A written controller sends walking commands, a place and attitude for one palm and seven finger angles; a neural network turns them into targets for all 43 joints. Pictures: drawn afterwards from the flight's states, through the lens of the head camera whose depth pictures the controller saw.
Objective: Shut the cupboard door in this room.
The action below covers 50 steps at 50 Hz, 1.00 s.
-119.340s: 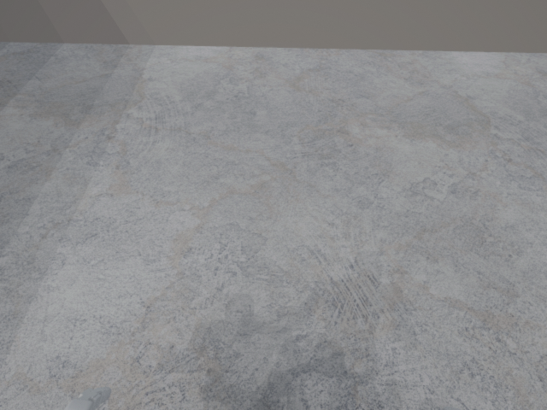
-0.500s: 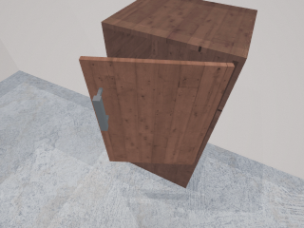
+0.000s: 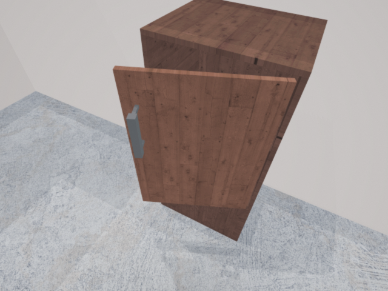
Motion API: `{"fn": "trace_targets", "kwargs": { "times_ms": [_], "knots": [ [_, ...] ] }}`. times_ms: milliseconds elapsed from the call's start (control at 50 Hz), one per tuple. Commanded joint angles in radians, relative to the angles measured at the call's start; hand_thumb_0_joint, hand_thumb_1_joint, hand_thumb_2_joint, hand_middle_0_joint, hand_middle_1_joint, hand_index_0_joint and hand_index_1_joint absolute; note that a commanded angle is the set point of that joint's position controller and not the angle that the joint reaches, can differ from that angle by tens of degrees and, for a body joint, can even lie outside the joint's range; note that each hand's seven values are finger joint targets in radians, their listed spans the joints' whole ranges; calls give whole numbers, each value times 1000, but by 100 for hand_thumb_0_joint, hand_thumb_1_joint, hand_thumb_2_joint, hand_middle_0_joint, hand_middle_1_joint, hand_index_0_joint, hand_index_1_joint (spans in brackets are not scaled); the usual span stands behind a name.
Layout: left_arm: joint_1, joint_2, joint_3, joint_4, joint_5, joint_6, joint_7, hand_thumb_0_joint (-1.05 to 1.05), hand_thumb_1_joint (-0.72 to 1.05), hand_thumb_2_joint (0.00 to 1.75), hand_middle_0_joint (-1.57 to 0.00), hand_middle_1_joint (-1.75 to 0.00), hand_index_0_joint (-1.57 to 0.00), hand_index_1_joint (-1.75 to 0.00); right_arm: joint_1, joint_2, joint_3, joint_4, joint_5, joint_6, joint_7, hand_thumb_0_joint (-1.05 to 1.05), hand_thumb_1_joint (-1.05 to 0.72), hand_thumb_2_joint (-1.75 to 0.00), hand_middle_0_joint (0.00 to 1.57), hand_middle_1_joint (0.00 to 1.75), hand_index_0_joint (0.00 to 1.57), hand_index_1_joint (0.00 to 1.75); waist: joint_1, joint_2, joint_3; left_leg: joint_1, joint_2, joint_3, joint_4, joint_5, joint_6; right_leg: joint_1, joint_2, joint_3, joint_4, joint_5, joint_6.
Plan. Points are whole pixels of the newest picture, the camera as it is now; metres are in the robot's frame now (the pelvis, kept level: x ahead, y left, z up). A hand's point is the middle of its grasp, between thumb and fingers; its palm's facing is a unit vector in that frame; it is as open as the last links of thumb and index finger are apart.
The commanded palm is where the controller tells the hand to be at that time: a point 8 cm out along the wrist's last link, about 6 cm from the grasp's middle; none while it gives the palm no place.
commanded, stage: come to a stop and stand still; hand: left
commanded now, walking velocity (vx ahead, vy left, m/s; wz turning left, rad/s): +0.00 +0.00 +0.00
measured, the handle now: (137, 132) +0.50 +0.19 +0.03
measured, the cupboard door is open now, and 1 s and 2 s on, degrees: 23 23 23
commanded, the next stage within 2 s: look again from close up in 0.24 s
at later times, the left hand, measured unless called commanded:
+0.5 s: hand out of the picture +0.00 +0.18 -0.18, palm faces +0.01 -0.99 -0.15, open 7.4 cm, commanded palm none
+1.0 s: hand out of the picture +0.11 +0.22 -0.12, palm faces +0.16 -0.97 -0.20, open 7.3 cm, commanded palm +0.13 +0.24 -0.06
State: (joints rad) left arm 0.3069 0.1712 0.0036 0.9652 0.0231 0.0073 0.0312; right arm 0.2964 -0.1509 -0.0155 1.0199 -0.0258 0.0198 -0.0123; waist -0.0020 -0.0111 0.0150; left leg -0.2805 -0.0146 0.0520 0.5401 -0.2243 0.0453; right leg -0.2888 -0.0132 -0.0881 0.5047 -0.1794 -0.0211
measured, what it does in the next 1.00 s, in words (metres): stands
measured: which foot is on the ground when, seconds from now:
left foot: down 0.00-1.00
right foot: down 0.00-1.00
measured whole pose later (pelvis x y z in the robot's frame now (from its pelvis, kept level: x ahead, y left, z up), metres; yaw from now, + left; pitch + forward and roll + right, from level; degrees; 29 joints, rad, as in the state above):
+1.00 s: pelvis +0.02 +0.03 +0.00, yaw -1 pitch -2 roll +0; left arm 0.50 0.21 0.02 0.41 -0.09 0.06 0.08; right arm 0.35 -0.17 0.04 0.95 0.03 -0.17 -0.07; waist 0.00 -0.04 0.02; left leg -0.22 -0.07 0.09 0.48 -0.23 0.08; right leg -0.28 -0.05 -0.03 0.56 -0.26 -0.01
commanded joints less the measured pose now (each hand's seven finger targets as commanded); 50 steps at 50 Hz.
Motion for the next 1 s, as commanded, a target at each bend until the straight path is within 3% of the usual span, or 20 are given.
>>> {"fn": "trace_targets", "kwargs": {
  "times_ms": [0,80,200,420,500,560,600,860,880,900,920,940,960,980],
  "knots": [
    [45,96,29,-47,1,-12,10,0,90,90,-20,-30,-20,-30,24,-112,-29,-51,4,-22,-5,0,-90,-90,20,30,20,30,-2,-20,61,-95,88,-148,-171,-227,6,-15,-95,157,-148,-265,-18],
    [53,90,27,-36,0,-16,13,0,90,90,-20,-30,-20,-30,40,-100,-27,-29,7,-23,-4,0,-90,-90,20,30,20,30,-5,-25,46,-76,88,-142,-164,-201,6,-21,-103,163,-153,-253,-18],
    [85,69,20,-6,1,-19,15,0,90,90,-20,-30,-20,-30,31,-94,-25,-6,11,-29,-6,0,-90,-90,20,30,20,30,4,42,56,-100,113,-171,-219,-225,9,13,-89,134,-120,-173,-11],
    [106,47,8,33,1,-25,18,0,90,90,-20,-30,-20,-30,15,-87,-24,26,18,-34,-7,0,-90,-90,20,30,20,30,2,5,62,-51,115,-166,-236,-174,6,21,-97,136,-126,-95,-5],
    [103,45,5,41,1,-25,18,0,90,90,-20,-30,-20,-30,6,-90,-23,35,19,-35,-7,0,-90,-90,20,30,20,30,2,6,69,-42,117,-164,-248,-166,3,26,-97,135,-129,-77,-2],
    [101,42,4,47,1,-25,19,0,90,90,-20,-30,-20,-30,-2,-92,-22,39,20,-40,-8,0,-90,-90,20,30,20,30,3,44,51,-16,126,-173,-268,-130,5,49,-94,122,-118,-17,-1],
    [104,43,3,54,1,-26,19,0,90,90,-20,-30,-20,-30,-9,-93,-21,41,21,-42,-8,0,-90,-90,20,30,20,30,6,29,52,-11,125,-167,-269,-112,5,61,-98,122,-119,7,1],
    [94,45,-2,75,0,-22,19,0,90,90,-20,-30,-20,-30,-14,-100,-17,67,22,-41,-8,0,-90,-90,20,30,20,30,6,20,70,18,125,-166,-297,-97,1,75,-102,120,-136,16,7],
    [122,86,-9,119,12,-25,49,0,90,90,-20,-30,-20,-30,-71,-144,-3,-13,24,-48,-5,0,-90,-90,20,30,20,30,24,34,41,7,137,-76,-146,16,-27,73,-101,87,-77,-6,3],
    [-843,602,337,-1616,-113,-258,39,0,90,90,-20,-30,-20,-30,5,-368,-45,-382,25,-210,-103,0,-90,-90,20,30,20,30,-191,52,-352,229,85,-161,-170,142,-41,113,5,51,62,82,-5],
    [-160,166,-2,-1322,-139,-190,36,0,90,90,-22,-32,-22,-32,-91,-193,28,-346,85,-294,-101,0,-90,-90,20,30,20,30,-18,276,-495,371,101,-154,-186,123,-86,-4,44,-1,69,-105,-18],
    [-119,156,42,-1255,-179,-140,82,0,90,90,-24,-34,-24,-34,-95,-256,33,-291,71,-341,-106,0,-90,-90,20,30,20,30,-11,295,-394,281,100,-167,-223,55,-132,-5,52,-1,139,-148,-16],
    [179,-108,-119,-883,-160,-23,82,0,90,90,-25,-36,-25,-36,-91,-163,38,-240,78,-360,-69,0,-90,-90,20,30,20,30,-17,190,-125,93,91,-214,-273,-120,-122,-120,24,-6,153,-186,-5],
    [5,-79,-140,-1092,-196,-50,91,0,90,90,-27,-38,-27,-38,-72,-224,16,-312,92,-378,-52,0,-90,-90,20,30,20,30,-44,183,-9,-4,65,-210,-230,-258,-89,-109,6,10,95,-145,-9]
  ]
}}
